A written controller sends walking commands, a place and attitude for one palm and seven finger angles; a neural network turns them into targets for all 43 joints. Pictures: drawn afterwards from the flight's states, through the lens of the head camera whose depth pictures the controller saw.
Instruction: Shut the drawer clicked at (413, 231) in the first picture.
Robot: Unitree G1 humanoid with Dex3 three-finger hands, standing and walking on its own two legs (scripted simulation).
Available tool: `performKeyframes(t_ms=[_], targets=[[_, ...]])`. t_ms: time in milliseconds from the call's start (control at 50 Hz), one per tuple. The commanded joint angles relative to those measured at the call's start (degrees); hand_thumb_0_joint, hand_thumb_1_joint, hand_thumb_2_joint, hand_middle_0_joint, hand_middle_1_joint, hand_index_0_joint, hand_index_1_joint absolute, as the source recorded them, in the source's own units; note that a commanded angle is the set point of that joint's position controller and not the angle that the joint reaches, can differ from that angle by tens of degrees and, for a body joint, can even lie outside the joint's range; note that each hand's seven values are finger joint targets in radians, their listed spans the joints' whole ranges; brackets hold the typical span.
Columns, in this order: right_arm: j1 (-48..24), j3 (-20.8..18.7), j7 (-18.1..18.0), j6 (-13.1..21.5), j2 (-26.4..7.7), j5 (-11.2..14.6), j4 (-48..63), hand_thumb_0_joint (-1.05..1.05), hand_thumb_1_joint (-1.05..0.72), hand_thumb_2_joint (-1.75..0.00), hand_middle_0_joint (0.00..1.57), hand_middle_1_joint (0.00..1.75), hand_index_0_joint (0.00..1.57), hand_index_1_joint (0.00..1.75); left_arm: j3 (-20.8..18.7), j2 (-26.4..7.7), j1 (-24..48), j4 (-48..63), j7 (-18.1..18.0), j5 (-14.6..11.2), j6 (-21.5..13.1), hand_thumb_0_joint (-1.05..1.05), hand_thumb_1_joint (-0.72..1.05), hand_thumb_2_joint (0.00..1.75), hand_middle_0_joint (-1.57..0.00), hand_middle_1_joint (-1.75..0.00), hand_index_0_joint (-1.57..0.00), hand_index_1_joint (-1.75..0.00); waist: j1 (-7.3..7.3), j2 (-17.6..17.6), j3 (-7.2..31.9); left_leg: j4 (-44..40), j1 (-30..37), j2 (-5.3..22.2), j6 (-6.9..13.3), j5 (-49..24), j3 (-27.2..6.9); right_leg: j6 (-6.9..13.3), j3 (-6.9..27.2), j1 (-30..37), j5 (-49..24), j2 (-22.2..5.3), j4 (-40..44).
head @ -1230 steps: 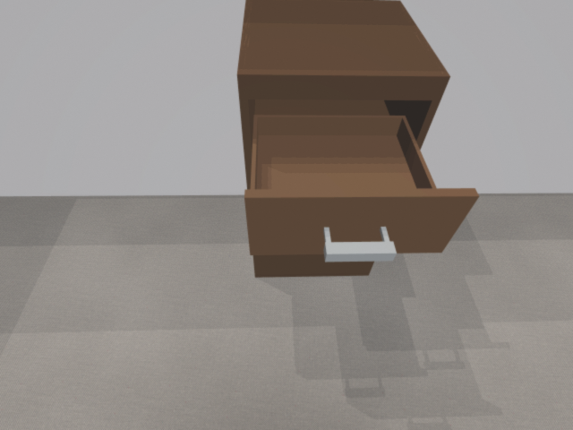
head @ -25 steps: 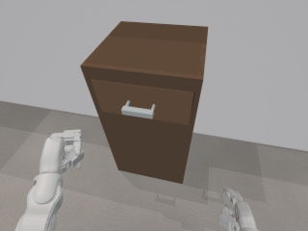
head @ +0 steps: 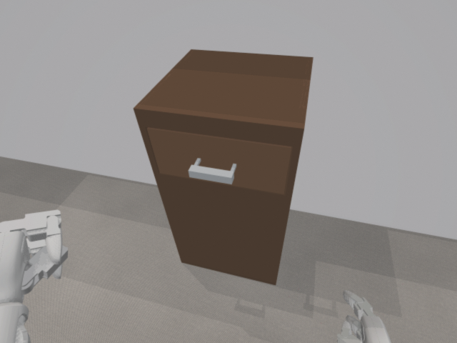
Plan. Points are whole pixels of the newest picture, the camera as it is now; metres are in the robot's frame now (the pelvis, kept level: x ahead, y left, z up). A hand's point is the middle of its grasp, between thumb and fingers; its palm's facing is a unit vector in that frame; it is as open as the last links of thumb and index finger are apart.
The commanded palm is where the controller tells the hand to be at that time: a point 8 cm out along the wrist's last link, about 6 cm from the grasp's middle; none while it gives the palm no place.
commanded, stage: draw the hand back to the body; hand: left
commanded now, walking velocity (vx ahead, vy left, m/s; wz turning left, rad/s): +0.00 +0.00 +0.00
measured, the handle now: (213, 169) +0.59 +0.13 -0.07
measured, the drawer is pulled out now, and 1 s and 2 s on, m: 0.00 0.00 0.00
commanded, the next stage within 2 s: step back with the hand held close in 0.02 s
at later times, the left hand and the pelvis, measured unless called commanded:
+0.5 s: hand (55, 263) +0.17 +0.25 +0.15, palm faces +0.30 -0.81 -0.51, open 3.3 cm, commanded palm +0.10 +0.30 +0.18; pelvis -0.03 +0.02 +0.00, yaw -1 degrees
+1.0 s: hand (21, 300) +0.11 +0.26 +0.15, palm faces +0.37 -0.78 -0.50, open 3.3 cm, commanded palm +0.04 +0.30 +0.18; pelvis -0.08 +0.02 -0.01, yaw +1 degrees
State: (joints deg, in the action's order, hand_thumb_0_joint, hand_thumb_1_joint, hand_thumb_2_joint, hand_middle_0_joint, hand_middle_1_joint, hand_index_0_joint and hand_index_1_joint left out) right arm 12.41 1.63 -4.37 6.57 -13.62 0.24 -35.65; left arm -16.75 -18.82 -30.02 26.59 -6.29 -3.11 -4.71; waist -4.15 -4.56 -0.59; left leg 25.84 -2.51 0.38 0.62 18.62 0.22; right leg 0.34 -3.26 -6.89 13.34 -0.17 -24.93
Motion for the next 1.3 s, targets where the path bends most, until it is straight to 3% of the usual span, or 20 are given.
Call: performKeyframes(t_ms=[0, 120, 140, 160, 180, 220, 340, 420, 520, 660, 740, 800, 860, 920, 1000, 1060, 1160, 1220, 1240, 1280], targets=[[-7.6, -1.9, -1.0, 4.0, -4.9, -0.4, 9.3, 0.00, -0.90, -0.90, 0.20, 0.30, 0.20, 0.30, -5.8, -9.8, 6.6, 11.6, -0.9, 0.0, -4.1, 0.00, 0.90, 0.90, -1.40, -1.60, -1.40, -1.60, 0.49, 1.5, 1.7, -5.2, -5.6, 0.6, 1.0, -12.4, -0.3, 0.9, 1.7, 2.8, -6.0, -0.9, 4.2], [-8.0, -1.6, -0.9, 5.0, -4.6, -0.5, 9.1, 0.00, -0.90, -0.90, 0.20, 0.30, 0.20, 0.30, -6.5, -10.1, 6.6, 12.1, -1.0, 0.1, -4.4, 0.00, 0.90, 0.90, -1.40, -1.60, -1.40, -1.60, 0.10, -0.1, 0.8, -5.8, -6.2, 0.6, 0.7, -11.7, -0.4, 1.1, 2.0, 3.3, -5.2, -0.7, 4.7], [-7.0, -2.2, -0.5, 3.3, -6.5, -0.6, 10.6, 0.00, -0.90, -0.90, 0.20, 0.30, 0.20, 0.30, -14.1, -16.4, 12.2, 14.7, -1.4, 0.0, -7.2, 0.00, 0.90, 0.90, -1.40, -1.60, -1.40, -1.60, 3.13, 3.5, -4.2, -4.3, -11.9, 1.0, 2.0, -6.3, -1.5, 1.1, 9.2, -2.5, -3.5, -3.6, 8.9], [-6.8, -2.6, -0.6, 2.1, -5.4, -0.7, 9.2, 0.00, -0.90, -0.90, 0.20, 0.30, 0.20, 0.30, -11.5, -12.0, 5.1, 7.8, -1.0, 0.3, -7.2, 0.00, 0.90, 0.90, -1.40, -1.60, -1.40, -1.60, 3.20, 7.3, -4.0, -2.5, -10.8, 0.6, 2.1, -5.4, -2.0, 1.4, 10.2, -4.7, -0.2, -5.2, 11.1], [-7.1, -2.9, -0.4, 1.4, -5.5, -0.9, 9.9, 0.00, -0.90, -0.90, 0.20, 0.30, 0.20, 0.30, -10.8, -11.4, 3.9, 8.7, -0.7, 0.5, -7.8, 0.00, 0.90, 0.90, -1.40, -1.60, -1.40, -1.60, 3.13, 7.0, -4.0, -1.6, -10.5, 0.3, 2.1, -6.0, -1.6, 1.7, 10.6, -6.0, 0.0, -5.7, 12.2], [-6.8, -3.1, -0.1, 0.2, -5.7, -1.0, 9.8, 0.00, -0.90, -0.90, 0.20, 0.30, 0.20, 0.30, -8.1, -8.8, 0.2, 8.7, -0.6, 0.8, -8.6, 0.00, 0.90, 0.90, -1.40, -1.60, -1.40, -1.60, 3.73, 4.8, -0.3, -1.9, -9.7, 1.0, 1.9, -7.9, -1.6, 1.6, 8.9, -5.3, -1.8, -6.2, 10.6], [-7.2, -4.3, -0.5, -1.3, -6.3, -0.5, 11.7, 0.00, -0.90, -0.90, 0.20, 0.30, 0.20, 0.30, -10.7, -11.6, -4.6, 13.4, -1.7, 0.5, -10.1, 0.00, 0.90, 0.90, -1.40, -1.60, -1.40, -1.60, 3.41, 2.1, 10.1, -4.4, -11.4, 2.5, 1.6, -21.8, -2.8, 0.0, 3.6, 3.8, -19.7, -3.9, 0.7], [-7.3, -4.8, -0.9, -1.9, -6.1, -0.2, 12.4, 0.00, -0.90, -0.90, 0.20, 0.30, 0.20, 0.30, -11.8, -12.6, -6.1, 14.5, -1.9, 0.2, -10.1, 0.00, 0.90, 0.90, -1.40, -1.60, -1.40, -1.60, 3.30, 2.2, 11.5, -3.2, -12.7, 3.0, 1.4, -26.3, -2.9, -0.4, 3.5, 4.4, -25.3, -3.7, -2.3], [-7.2, -5.1, -1.1, -2.1, -6.5, -0.2, 12.9, 0.00, -0.90, -0.90, 0.20, 0.30, 0.20, 0.30, -11.2, -12.1, -4.9, 14.8, -1.9, 0.7, -10.1, 0.00, 0.90, 0.90, -1.40, -1.60, -1.40, -1.60, 3.44, 0.8, 8.3, -5.5, -18.2, 4.2, 2.3, -19.5, -4.1, -1.1, 3.6, 3.6, -19.8, -2.4, -4.7], [-6.9, -5.2, -0.9, -1.4, -7.0, -0.2, 13.6, 0.00, -0.90, -0.90, 0.20, 0.30, 0.20, 0.30, -11.5, -11.7, -2.7, 14.7, -2.3, 2.1, -11.1, 0.00, 0.90, 0.90, -1.40, -1.60, -1.40, -1.60, 4.08, 2.6, 3.4, -7.6, -34.0, 4.7, 4.7, 6.4, -5.7, -0.9, 6.6, 6.9, -10.9, -2.7, -6.4], [-5.8, -5.2, -0.6, -0.8, -6.7, -0.3, 13.5, 0.00, -0.90, -0.90, 0.20, 0.30, 0.20, 0.30, -11.8, -12.1, -2.7, 15.7, -2.6, 2.1, -11.9, 0.00, 0.90, 0.90, -1.40, -1.60, -1.40, -1.60, 4.61, 6.5, 3.6, -2.9, -30.7, 2.2, 3.9, 9.8, -4.9, 0.3, 9.8, 0.3, -1.6, -4.9, 0.3], [-5.8, -5.1, -0.6, -0.6, -6.5, -0.4, 13.1, 0.00, -0.90, -0.90, 0.20, 0.30, 0.20, 0.30, -11.7, -12.2, -2.7, 16.0, -3.0, 2.0, -12.6, 0.00, 0.90, 0.90, -1.40, -1.60, -1.40, -1.60, 4.93, 5.6, 3.6, -2.1, -27.7, 2.0, 3.6, 9.4, -4.6, 0.5, 9.7, -3.7, 3.4, -5.2, 2.7], [-5.8, -5.1, -0.7, 0.0, -7.1, -0.5, 13.1, 0.00, -0.90, -0.90, 0.20, 0.30, 0.20, 0.30, -11.7, -12.1, -2.7, 17.1, -3.3, 2.4, -13.5, 0.00, 0.90, 0.90, -1.40, -1.60, -1.40, -1.60, 4.95, 0.9, 3.9, -6.8, -31.4, 4.3, 4.6, 11.7, -6.8, -0.8, 6.3, 0.0, 1.6, -2.4, -1.5], [-6.6, -5.1, -1.1, 0.9, -7.4, -0.2, 13.6, 0.00, -0.90, -0.90, 0.20, 0.30, 0.20, 0.30, -12.6, -12.0, -3.3, 17.8, -3.4, 3.3, -13.7, 0.00, 0.90, 0.90, -1.40, -1.60, -1.40, -1.60, 4.11, -5.2, 4.6, -12.5, -41.7, 8.5, 6.7, 14.2, -11.0, -1.8, 4.3, 10.7, -9.1, 1.3, -14.1], [-6.1, -5.7, -0.9, 1.4, -7.1, -0.4, 13.3, 0.00, -0.90, -0.90, 0.20, 0.30, 0.20, 0.30, -13.7, -12.8, -3.7, 18.5, -2.7, 3.1, -13.9, 0.00, 0.90, 0.90, -1.40, -1.60, -1.40, -1.60, 4.12, 0.0, 5.8, -6.8, -40.6, 6.6, 5.9, 4.8, -8.7, -1.4, 7.2, 10.8, -20.1, 0.4, -14.2], [-5.4, -6.0, -0.4, 1.1, -7.1, -0.6, 12.6, 0.00, -0.90, -0.90, 0.20, 0.30, 0.20, 0.30, -12.8, -12.1, -2.8, 18.9, -2.3, 2.9, -14.1, 0.00, 0.90, 0.90, -1.40, -1.60, -1.40, -1.60, 4.66, 2.1, 5.8, -2.1, -38.6, 4.1, 4.8, 7.6, -6.2, -0.2, 11.1, 6.4, -19.3, -2.2, -10.7], [-4.4, -6.6, 0.4, -0.4, -5.8, -0.4, 11.2, 0.00, -0.90, -0.90, 0.20, 0.30, 0.20, 0.30, -13.4, -13.8, -3.7, 18.3, -2.8, 1.8, -14.5, 0.00, 0.90, 0.90, -1.40, -1.60, -1.40, -1.60, 5.58, 11.2, 7.7, 9.7, -22.7, -1.0, 1.7, 5.5, -2.2, 3.5, 17.0, -11.3, 0.0, -9.7, 5.5], [-5.0, -6.4, 0.3, -1.3, -5.8, -0.5, 10.8, 0.00, -0.90, -0.90, 0.20, 0.30, 0.20, 0.30, -13.8, -14.1, -5.1, 18.5, -3.6, 1.4, -15.2, 0.00, 0.90, 0.90, -1.40, -1.60, -1.40, -1.60, 6.03, 7.9, 7.5, 5.9, -18.4, 0.5, 1.9, 4.0, -4.2, 2.5, 11.8, -16.6, 4.4, -7.6, 5.1], [-5.7, -6.2, 0.0, -1.2, -6.0, -0.5, 11.1, 0.00, -0.90, -0.90, 0.20, 0.30, 0.20, 0.30, -14.2, -14.3, -5.5, 18.6, -3.8, 1.6, -15.5, 0.00, 0.90, 0.90, -1.40, -1.60, -1.40, -1.60, 6.06, 4.6, 7.1, 1.2, -21.2, 2.5, 2.9, 5.7, -6.2, 1.0, 9.3, -14.4, 4.5, -4.9, 2.1], [-7.2, -6.3, -0.7, 0.2, -7.5, -0.4, 12.4, 0.00, -0.90, -0.90, 0.20, 0.30, 0.20, 0.30, -14.8, -13.9, -4.5, 19.7, -3.5, 2.8, -16.3, 0.00, 0.90, 0.90, -1.40, -1.60, -1.40, -1.60, 5.80, -7.6, 6.3, -14.1, -39.5, 11.3, 7.3, 17.5, -15.8, -2.0, 4.5, 2.4, -1.1, 3.4, -15.1]])
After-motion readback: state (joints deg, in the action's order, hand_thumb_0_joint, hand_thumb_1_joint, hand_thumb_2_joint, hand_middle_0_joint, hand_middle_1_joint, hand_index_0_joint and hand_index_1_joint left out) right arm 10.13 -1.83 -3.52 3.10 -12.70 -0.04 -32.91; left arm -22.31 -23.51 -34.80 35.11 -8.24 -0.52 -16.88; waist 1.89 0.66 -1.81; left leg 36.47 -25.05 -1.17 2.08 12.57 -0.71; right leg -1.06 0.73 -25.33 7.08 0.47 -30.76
